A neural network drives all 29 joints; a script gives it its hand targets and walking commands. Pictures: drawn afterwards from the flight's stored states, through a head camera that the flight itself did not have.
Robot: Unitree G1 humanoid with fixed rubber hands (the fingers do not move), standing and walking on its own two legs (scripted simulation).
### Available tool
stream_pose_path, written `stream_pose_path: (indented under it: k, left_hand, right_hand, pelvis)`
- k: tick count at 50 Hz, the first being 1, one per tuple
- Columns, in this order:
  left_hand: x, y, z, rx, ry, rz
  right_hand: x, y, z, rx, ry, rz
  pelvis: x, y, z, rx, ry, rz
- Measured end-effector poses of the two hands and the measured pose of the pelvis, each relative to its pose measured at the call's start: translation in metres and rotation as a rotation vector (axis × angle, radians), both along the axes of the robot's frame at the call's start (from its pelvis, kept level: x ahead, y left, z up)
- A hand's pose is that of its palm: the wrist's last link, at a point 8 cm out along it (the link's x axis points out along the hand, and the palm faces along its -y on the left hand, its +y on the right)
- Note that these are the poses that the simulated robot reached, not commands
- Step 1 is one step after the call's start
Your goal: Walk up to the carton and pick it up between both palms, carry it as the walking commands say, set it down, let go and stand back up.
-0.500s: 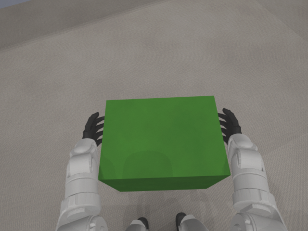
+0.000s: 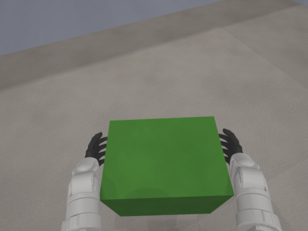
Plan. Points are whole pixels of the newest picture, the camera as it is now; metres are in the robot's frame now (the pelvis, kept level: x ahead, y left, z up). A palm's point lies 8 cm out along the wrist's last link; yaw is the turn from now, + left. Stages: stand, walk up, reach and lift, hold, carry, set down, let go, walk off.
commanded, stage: reach and lift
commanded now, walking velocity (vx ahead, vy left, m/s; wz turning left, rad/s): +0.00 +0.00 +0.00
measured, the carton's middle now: (163, 170) +0.31 -0.01 -0.08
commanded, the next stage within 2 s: hold in 1.50 s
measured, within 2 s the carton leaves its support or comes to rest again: neither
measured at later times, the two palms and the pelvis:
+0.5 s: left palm (86, 160) +0.30 +0.18 +0.05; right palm (245, 154) +0.28 -0.21 +0.05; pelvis +0.00 -0.01 +0.01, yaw +0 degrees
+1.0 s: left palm (80, 164) +0.29 +0.19 +0.05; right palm (238, 151) +0.29 -0.19 +0.05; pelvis +0.01 -0.01 +0.01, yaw +0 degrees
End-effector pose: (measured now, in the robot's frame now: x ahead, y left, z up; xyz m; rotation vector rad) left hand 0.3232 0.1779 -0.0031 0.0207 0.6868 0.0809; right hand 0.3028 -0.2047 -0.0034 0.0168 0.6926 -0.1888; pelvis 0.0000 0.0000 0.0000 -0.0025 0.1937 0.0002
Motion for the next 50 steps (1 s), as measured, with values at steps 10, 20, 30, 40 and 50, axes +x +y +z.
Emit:
stream_pose_path:
  k: [10, 20, 30, 40, 50]
  left_hand:
    - [-0.011, -0.005, 0.027, 0.008, -0.025, -0.004]
    - [-0.020, -0.004, 0.048, 0.012, -0.052, 0.001]
    - [-0.029, 0.001, 0.058, -0.001, -0.056, 0.026]
    - [-0.032, 0.010, 0.056, -0.006, -0.046, 0.059]
    - [-0.033, 0.011, 0.054, -0.006, -0.044, 0.065]
  right_hand:
    - [-0.011, -0.004, 0.026, 0.003, -0.025, -0.003]
    - [-0.018, -0.004, 0.047, 0.003, -0.052, 0.004]
    - [-0.020, 0.001, 0.057, 0.004, -0.058, 0.019]
    - [-0.012, 0.010, 0.056, 0.002, -0.049, 0.050]
    - [-0.011, 0.010, 0.053, 0.002, -0.047, 0.057]
  pelvis:
    - [0.003, -0.003, 0.005, 0.000, -0.126, 0.003]
    - [0.003, -0.006, 0.007, 0.002, -0.224, 0.007]
    - [0.003, -0.007, 0.007, 0.004, -0.277, 0.001]
    - [0.006, -0.006, 0.008, 0.004, -0.282, -0.005]
    - [0.014, -0.007, 0.008, 0.003, -0.278, -0.008]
